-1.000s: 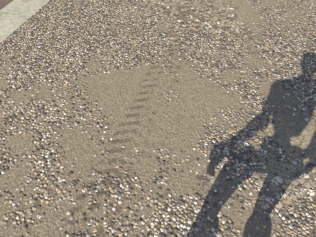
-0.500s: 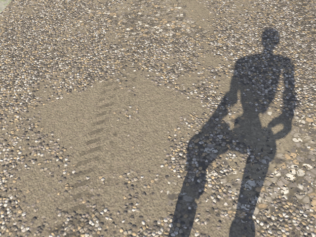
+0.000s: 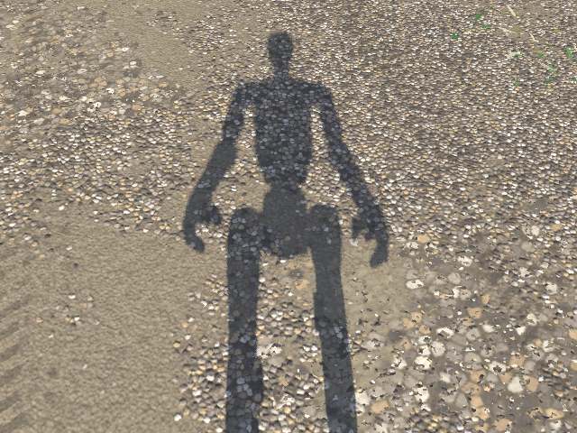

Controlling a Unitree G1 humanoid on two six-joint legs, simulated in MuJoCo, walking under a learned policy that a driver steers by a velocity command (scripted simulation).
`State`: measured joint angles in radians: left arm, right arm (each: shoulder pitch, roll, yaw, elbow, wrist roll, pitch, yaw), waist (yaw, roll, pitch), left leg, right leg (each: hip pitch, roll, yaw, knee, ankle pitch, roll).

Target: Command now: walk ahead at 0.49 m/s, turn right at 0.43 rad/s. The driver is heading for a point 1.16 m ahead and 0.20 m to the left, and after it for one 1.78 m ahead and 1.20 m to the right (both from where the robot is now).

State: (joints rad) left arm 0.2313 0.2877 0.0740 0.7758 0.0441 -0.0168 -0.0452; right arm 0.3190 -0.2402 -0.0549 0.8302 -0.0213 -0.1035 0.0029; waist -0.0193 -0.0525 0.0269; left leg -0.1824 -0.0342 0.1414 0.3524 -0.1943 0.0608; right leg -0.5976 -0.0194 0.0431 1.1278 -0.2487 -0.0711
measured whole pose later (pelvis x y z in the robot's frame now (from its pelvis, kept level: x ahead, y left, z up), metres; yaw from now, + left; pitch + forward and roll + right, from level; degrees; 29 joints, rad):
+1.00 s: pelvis +0.52 +0.03 -0.01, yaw +19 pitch +0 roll +0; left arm 0.18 0.24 0.04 0.82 0.04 -0.06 0.00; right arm 0.29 -0.26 -0.08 0.88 0.00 -0.03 0.01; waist -0.01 -0.01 0.06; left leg -0.23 -0.14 0.03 0.41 -0.18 0.15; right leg -0.53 -0.10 0.02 1.16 -0.30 0.01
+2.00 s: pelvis +0.99 +0.23 -0.01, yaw +24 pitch +1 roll -1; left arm 0.35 0.24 0.06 0.93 0.01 -0.02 0.01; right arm 0.10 -0.21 -0.01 0.79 -0.02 -0.07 -0.01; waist 0.06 -0.02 0.07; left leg -0.35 0.02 0.10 0.50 -0.16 0.05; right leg -0.37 0.03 0.00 1.10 -0.48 -0.03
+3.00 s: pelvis +1.01 +0.25 +0.00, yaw -11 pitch +0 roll -1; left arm 0.21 0.32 0.10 0.76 0.02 0.07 -0.03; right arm 0.20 -0.25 -0.03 0.71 -0.02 0.02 -0.04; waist 0.02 -0.06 0.05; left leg -0.21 0.00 0.04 0.43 -0.23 0.04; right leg -0.48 0.11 0.09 1.07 -0.41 0.02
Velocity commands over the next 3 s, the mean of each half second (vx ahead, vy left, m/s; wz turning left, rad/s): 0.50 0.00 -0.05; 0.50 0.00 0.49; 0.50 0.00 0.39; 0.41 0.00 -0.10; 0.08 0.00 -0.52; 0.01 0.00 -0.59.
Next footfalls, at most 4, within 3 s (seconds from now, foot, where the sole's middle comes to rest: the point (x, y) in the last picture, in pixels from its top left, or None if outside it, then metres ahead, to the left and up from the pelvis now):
0.28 right None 0.29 -0.13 -0.78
0.80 left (256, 396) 0.57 0.07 -0.78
1.36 right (266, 268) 0.93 0.05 -0.78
1.88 left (161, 234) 1.05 0.36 -0.78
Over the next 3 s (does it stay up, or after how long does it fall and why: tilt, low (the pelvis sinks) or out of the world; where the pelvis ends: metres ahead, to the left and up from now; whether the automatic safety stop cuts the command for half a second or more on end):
stays up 1.01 0.25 0.00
